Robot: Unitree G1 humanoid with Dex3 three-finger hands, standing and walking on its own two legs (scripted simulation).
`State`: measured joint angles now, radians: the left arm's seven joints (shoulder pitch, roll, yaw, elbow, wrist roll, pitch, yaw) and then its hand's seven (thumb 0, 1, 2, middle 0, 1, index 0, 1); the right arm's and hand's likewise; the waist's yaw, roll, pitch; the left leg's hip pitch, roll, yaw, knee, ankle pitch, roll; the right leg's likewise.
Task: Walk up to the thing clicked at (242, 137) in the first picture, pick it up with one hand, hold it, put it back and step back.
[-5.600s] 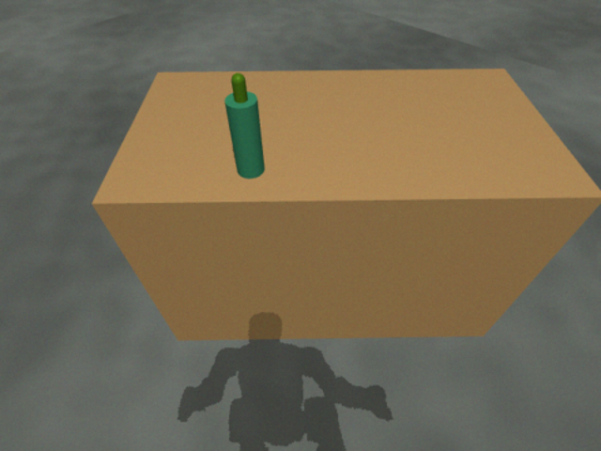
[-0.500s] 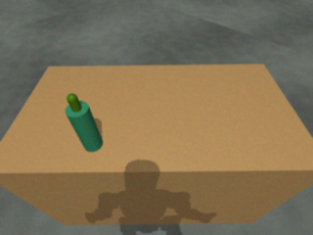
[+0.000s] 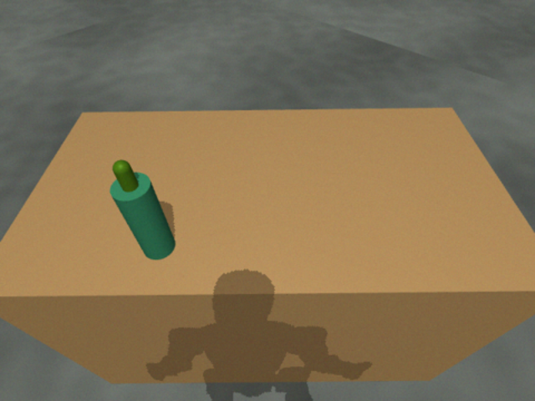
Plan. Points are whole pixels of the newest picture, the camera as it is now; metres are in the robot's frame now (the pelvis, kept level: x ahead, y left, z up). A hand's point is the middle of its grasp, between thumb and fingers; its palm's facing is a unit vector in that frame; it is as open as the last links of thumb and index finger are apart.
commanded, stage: rise first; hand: left
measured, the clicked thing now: (142, 210) +0.42 +0.23 +0.03
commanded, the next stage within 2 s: go down in 1.60 s
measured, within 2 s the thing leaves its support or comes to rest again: neither
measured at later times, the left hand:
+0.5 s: hand (104, 385) +0.17 +0.26 -0.08, palm faces +0.23 -0.91 -0.35, open 15.6 cm
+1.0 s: hand (70, 360) +0.18 +0.27 +0.02, palm faces +0.28 -0.89 -0.37, open 17.5 cm
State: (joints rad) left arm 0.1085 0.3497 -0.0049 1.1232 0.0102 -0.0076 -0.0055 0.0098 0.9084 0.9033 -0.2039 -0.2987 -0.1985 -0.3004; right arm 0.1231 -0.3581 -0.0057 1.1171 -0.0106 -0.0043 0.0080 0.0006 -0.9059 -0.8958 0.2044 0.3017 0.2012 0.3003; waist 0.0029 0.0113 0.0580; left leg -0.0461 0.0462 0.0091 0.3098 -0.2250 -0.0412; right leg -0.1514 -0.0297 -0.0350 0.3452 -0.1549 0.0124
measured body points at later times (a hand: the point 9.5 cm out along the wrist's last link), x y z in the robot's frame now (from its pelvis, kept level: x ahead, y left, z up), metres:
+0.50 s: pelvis +0.00 +0.01 +0.00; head +0.02 +0.00 +0.44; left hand +0.15 +0.31 -0.05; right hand +0.16 -0.25 -0.10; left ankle -0.03 +0.14 -0.75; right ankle +0.02 -0.13 -0.75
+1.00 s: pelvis +0.00 +0.02 +0.00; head +0.00 +0.00 +0.45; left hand +0.16 +0.31 +0.05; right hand +0.16 -0.25 -0.10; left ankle -0.03 +0.14 -0.75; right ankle +0.02 -0.13 -0.75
